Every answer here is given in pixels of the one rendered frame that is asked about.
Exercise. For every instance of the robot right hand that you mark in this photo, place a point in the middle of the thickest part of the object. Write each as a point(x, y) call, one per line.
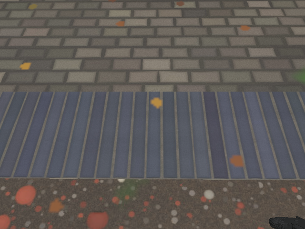
point(287, 223)

